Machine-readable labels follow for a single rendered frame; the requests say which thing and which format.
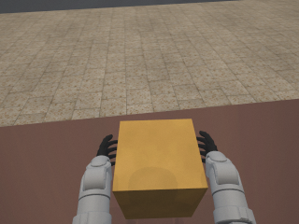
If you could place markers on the robot left hand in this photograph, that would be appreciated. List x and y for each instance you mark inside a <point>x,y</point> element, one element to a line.
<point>104,150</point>

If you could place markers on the left robot forearm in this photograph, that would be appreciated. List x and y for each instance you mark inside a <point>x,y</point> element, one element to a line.
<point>95,193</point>

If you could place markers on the right robot forearm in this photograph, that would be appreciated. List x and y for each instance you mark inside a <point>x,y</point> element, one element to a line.
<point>227,190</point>

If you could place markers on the robot right hand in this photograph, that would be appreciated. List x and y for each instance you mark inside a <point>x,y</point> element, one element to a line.
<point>208,146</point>

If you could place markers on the carton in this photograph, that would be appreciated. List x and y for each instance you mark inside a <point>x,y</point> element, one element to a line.
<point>158,169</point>

